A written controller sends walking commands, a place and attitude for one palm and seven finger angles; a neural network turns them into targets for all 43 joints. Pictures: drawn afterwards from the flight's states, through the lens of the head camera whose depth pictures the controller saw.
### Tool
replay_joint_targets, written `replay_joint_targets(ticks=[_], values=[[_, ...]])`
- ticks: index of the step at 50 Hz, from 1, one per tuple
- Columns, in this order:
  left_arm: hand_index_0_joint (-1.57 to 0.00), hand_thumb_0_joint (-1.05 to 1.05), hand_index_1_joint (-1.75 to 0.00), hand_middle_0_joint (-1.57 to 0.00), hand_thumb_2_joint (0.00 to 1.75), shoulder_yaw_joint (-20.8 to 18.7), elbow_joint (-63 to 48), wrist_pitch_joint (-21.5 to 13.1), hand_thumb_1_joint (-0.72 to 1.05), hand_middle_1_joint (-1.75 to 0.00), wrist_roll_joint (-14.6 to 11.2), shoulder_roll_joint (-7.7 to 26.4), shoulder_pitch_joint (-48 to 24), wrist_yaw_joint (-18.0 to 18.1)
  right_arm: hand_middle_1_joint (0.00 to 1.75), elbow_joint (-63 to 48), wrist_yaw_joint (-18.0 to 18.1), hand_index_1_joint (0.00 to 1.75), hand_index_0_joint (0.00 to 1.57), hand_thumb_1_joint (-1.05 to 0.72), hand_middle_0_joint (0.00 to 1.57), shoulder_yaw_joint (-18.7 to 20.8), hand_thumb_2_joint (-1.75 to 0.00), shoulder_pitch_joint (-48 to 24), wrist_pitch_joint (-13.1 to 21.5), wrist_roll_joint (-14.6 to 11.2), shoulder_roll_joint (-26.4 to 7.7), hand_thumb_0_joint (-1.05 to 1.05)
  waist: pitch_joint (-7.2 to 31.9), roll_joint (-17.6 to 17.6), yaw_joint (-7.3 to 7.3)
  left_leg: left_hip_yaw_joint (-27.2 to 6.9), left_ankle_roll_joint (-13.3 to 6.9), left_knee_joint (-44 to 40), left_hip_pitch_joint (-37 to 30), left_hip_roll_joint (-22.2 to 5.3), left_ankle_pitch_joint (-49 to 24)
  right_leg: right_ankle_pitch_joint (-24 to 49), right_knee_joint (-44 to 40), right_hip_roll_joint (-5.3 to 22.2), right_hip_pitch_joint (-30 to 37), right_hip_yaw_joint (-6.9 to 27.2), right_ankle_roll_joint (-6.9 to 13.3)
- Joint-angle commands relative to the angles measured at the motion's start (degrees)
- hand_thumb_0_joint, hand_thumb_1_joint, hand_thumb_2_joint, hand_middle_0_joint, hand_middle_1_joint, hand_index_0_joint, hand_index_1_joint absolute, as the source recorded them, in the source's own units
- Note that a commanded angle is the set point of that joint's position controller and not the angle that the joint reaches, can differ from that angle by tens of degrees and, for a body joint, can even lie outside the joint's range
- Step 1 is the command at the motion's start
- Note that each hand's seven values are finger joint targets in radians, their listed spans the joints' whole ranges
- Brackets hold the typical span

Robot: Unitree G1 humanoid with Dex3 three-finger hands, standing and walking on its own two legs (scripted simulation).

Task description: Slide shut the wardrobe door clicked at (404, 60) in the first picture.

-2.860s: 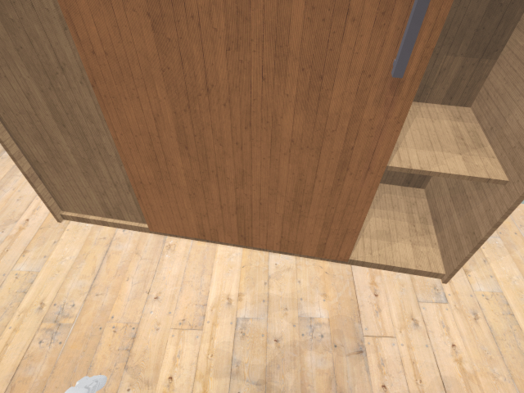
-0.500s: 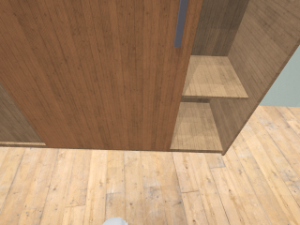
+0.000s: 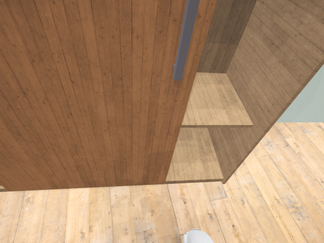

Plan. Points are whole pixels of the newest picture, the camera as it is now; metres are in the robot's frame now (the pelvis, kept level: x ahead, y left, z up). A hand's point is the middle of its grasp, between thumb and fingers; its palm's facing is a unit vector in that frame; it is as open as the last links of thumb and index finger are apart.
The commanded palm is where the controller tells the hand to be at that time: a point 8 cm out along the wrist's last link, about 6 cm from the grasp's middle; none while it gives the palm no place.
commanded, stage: take the last steps up to it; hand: left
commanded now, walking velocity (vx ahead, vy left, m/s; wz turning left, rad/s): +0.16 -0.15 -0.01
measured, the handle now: (183, 35) +0.56 +0.00 +0.25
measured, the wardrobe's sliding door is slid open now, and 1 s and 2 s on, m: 0.41 0.41 0.41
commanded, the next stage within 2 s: come to a stop and stand still in 0.04 s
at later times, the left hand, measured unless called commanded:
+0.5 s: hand (129, 230) +0.19 +0.09 -0.16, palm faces +0.09 -0.96 -0.26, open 7.3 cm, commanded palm none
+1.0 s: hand out of the picture +0.00 +0.16 -0.19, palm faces +0.13 -0.98 -0.17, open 7.4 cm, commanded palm none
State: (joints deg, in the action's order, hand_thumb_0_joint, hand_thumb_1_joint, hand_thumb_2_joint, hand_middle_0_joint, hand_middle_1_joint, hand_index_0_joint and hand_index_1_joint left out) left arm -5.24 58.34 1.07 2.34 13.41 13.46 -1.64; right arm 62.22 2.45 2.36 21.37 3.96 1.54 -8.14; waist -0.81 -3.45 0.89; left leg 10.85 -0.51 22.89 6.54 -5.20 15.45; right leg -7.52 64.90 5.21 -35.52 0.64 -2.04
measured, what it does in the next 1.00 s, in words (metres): steps on the spot: right foot, then left foot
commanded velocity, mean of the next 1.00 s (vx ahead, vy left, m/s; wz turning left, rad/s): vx -0.03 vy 0.02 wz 0.00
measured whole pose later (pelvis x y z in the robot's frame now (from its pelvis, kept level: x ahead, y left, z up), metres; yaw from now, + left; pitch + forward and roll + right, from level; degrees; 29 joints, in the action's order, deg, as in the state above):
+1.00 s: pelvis +0.05 -0.03 +0.00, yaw +3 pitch +1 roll -1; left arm -4.0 62.9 2.6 1.7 12.8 20.9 -0.1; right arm 62.5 2.5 -0.2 21.4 0.1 1.5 -5.8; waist 1.7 -4.0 -0.8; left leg 2.3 -0.9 19.7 6.1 -0.6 14.5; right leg -14.4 54.2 -0.7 -26.2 1.9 -2.5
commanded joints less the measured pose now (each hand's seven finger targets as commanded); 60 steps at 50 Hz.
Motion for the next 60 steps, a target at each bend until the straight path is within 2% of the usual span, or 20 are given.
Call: replay_joint_targets(ticks=[1,6,9,10,11,12,14,18,26,34,37,38,39,40,41,42,44,48,52,60], values=[[-0.2,0.0,-0.3,-0.2,0.9,1.5,-3.2,0.0,0.9,-0.3,-0.2,-2.2,-2.9,-0.6,0.3,-0.6,0.1,0.3,0.2,-0.9,0.2,1.6,-0.9,6.6,0.3,0.1,-8.3,0.0,-6.6,11.8,1.27,-6.8,-6.0,-9.0,-1.4,-12.5,-24.6,0.4,-12.0,1.7,-4.1,-3.9,-0.7],[-0.2,0.0,-0.3,-0.2,0.9,1.6,-4.3,-1.0,0.9,-0.3,-0.9,-1.3,-7.4,-0.5,0.3,0.4,-0.2,0.3,0.2,-0.9,0.2,2.3,-0.9,7.3,-0.7,0.7,-9.9,0.0,-5.5,14.8,2.82,-6.7,-5.6,-6.5,-0.3,-14.0,-22.0,-4.3,-27.5,-0.2,7.3,-6.3,1.4],[-0.2,0.0,-0.3,-0.2,0.9,0.8,-0.2,-2.8,0.9,-0.3,-0.9,1.3,5.9,0.6,0.3,0.6,-0.6,0.3,0.2,-0.9,0.2,1.9,-0.9,5.2,-1.4,-0.1,-8.9,0.0,2.1,9.9,-3.85,-3.6,-1.7,8.8,2.7,-9.0,-21.9,4.3,-38.8,-2.4,28.1,-6.8,2.2],[-0.2,0.0,-0.3,-0.2,0.9,-0.2,1.8,-4.1,0.9,-0.3,-0.5,6.3,11.1,1.7,0.3,1.1,-1.1,0.3,0.2,-0.9,0.2,1.2,-0.9,8.7,-1.5,-0.7,-5.4,0.0,9.5,-2.0,-5.02,-1.4,1.5,21.8,11.9,-3.9,-4.3,20.4,-39.7,8.3,42.2,3.1,4.0],[-0.2,0.0,-0.3,-0.2,0.9,-0.4,2.0,-4.7,0.9,-0.3,-1.2,10.7,11.7,2.3,0.3,0.5,-0.8,0.3,0.2,-0.9,0.2,0.2,-0.9,12.9,-2.1,-1.5,-2.1,0.0,17.2,-11.7,-2.29,-5.3,2.8,31.8,13.4,1.4,20.1,43.2,-39.6,20.0,44.6,13.3,7.4],[-0.2,0.0,-0.3,-0.2,0.9,0.0,0.2,-4.4,0.9,-0.3,-1.8,11.0,7.2,2.7,0.3,0.3,-0.1,0.3,0.2,-0.9,0.2,1.1,-0.9,11.9,-3.2,-2.0,-5.8,0.0,14.9,-5.0,-1.22,-10.5,1.6,32.4,8.9,0.3,20.8,48.9,-41.5,19.4,36.4,9.5,8.9],[-0.2,0.0,-0.3,-0.2,0.9,0.3,-0.6,-3.2,0.9,-0.3,-1.3,7.2,2.4,3.8,0.3,1.1,-0.1,0.3,0.2,-0.9,0.2,1.1,-0.9,9.4,-4.4,-1.8,-2.9,0.0,9.1,-9.0,-1.66,-9.7,2.2,39.6,14.3,0.8,18.5,49.4,-40.4,18.3,32.1,8.3,10.9],[-0.2,0.0,-0.3,-0.2,0.9,0.1,-1.3,-1.9,0.9,-0.3,-1.3,5.3,0.5,5.0,0.3,-0.6,-0.5,0.3,0.2,-0.9,0.2,2.0,-0.9,2.4,-7.2,-0.9,-3.6,0.0,2.0,-1.5,-1.81,-12.1,3.3,46.9,19.5,2.2,12.1,40.3,-43.2,17.1,23.6,4.6,11.4],[-0.2,0.0,-0.3,-0.2,0.9,-0.6,-3.8,-1.5,0.9,-0.3,-0.8,6.1,-1.1,5.8,0.3,-6.1,-2.1,0.3,0.2,-0.9,0.2,3.3,-0.9,-4.8,-9.5,0.7,-6.3,0.0,4.1,-4.8,-1.43,-14.4,4.8,48.4,24.8,3.3,3.5,11.6,-47.6,16.7,22.5,5.1,11.0],[-0.2,0.0,-0.3,-0.2,0.9,-0.8,-5.6,-0.1,0.9,-0.3,0.8,9.5,-1.5,4.2,0.3,-8.1,-3.1,0.3,0.2,-0.9,0.2,2.0,-0.9,-5.7,-6.7,-0.6,-6.4,0.0,2.4,-10.2,-1.68,-7.2,2.1,22.2,9.7,4.1,11.6,-22.4,-55.7,12.7,14.0,6.9,8.7],[-0.2,0.0,-0.3,-0.2,0.9,0.0,-3.5,0.5,0.9,-0.3,-0.1,8.6,-0.6,3.7,0.3,-4.5,-2.6,0.3,0.2,-0.9,0.2,1.0,-0.9,2.9,-5.3,-0.8,-5.7,0.0,4.2,-6.6,1.08,-4.0,1.0,1.6,-4.7,6.4,4.8,-25.9,-52.0,7.0,10.5,3.1,4.4],[-0.2,0.0,-0.3,-0.2,0.9,0.5,-3.4,0.5,0.9,-0.3,-0.8,6.8,0.0,3.4,0.3,-4.1,-2.2,0.3,0.2,-0.9,0.2,1.4,-0.9,4.4,-4.6,-0.6,-8.5,0.0,3.0,1.8,1.79,-9.0,0.7,-4.8,-5.4,3.5,7.1,-25.7,-44.6,4.1,8.2,0.4,2.6],[-0.2,0.0,-0.3,-0.2,0.9,1.2,-3.6,0.5,0.9,-0.3,-1.6,3.0,1.1,3.2,0.3,-4.9,-1.8,0.3,0.2,-0.9,0.2,2.1,-0.9,2.4,-3.9,0.2,-12.9,0.0,-1.1,18.3,1.18,-26.8,-2.0,-15.1,1.2,-8.2,21.5,-21.6,-31.5,-1.6,3.5,-3.9,0.5],[-0.2,0.0,-0.3,-0.2,0.9,1.6,-3.7,0.9,0.9,-0.3,-1.5,1.2,-0.5,3.2,0.3,-7.3,-1.2,0.3,0.2,-0.9,0.2,1.8,-0.9,-4.0,-4.3,0.3,-14.3,0.0,-9.0,21.1,0.46,-33.9,-4.2,-21.4,15.4,-15.1,28.2,-17.4,-24.6,-3.1,3.9,-1.5,0.5],[-0.2,0.0,-0.3,-0.2,0.9,1.0,-3.2,0.8,0.9,-0.3,-1.5,1.6,0.7,2.6,0.3,-8.7,-0.8,0.3,0.2,-0.9,0.2,0.9,-0.9,-9.0,-4.4,0.7,-13.8,0.0,-10.9,14.2,-1.96,-32.0,-6.2,-22.5,22.4,-15.5,26.7,-13.0,-19.4,-2.1,8.2,1.8,0.9],[-0.2,0.0,-0.3,-0.2,0.9,0.8,-1.6,1.3,0.9,-0.3,-0.7,1.6,2.4,2.4,0.3,-8.0,-0.5,0.3,0.2,-0.9,0.2,0.6,-0.9,-10.7,-3.8,0.7,-12.0,0.0,-9.0,17.1,-3.27,-29.5,-4.6,-21.3,21.7,-12.3,23.5,-11.4,-15.7,-3.3,9.3,2.7,0.7],[-0.2,0.0,-0.3,-0.2,0.9,0.6,1.1,0.9,0.9,-0.3,-0.5,1.9,7.4,1.9,0.3,-6.5,0.1,0.3,0.2,-0.9,0.2,-0.3,-0.9,-8.9,-2.9,0.0,-9.9,0.0,-7.1,11.9,-3.99,-21.0,-1.7,-16.7,11.6,-7.3,10.3,-6.7,-11.0,-5.3,5.7,2.5,0.2],[-0.2,0.0,-0.3,-0.2,0.9,0.8,1.6,0.5,0.9,-0.3,-0.5,2.0,6.5,1.8,0.3,-2.4,1.5,0.3,0.2,-0.9,0.2,-0.1,-0.9,1.7,-2.3,-0.4,-8.7,0.0,-4.1,10.4,-0.56,-18.3,-1.8,-10.6,-3.4,-8.9,-16.8,-7.0,-8.4,-5.4,-0.2,2.1,-0.8],[-0.2,0.0,-0.3,-0.2,0.9,1.1,0.2,0.9,0.9,-0.3,-0.8,1.4,2.8,1.8,0.3,0.5,2.5,0.3,0.2,-0.9,0.2,0.1,-0.9,7.8,-2.2,0.1,-7.6,0.0,-3.5,10.6,1.75,-20.0,-6.6,-6.2,-8.6,-12.2,-34.4,-12.4,-10.0,-4.0,-0.6,1.4,-0.6],[-0.2,0.0,-0.3,-0.2,0.9,2.1,1.0,0.0,0.9,-0.3,-1.8,-2.7,2.3,2.0,0.3,2.4,1.7,0.3,0.2,-0.9,0.2,0.8,-0.9,5.3,-2.8,0.2,-7.7,0.0,-0.3,14.4,0.19,-18.2,-6.5,-1.1,0.0,-8.7,-28.8,-9.8,-34.3,-4.5,19.5,-3.6,1.5]])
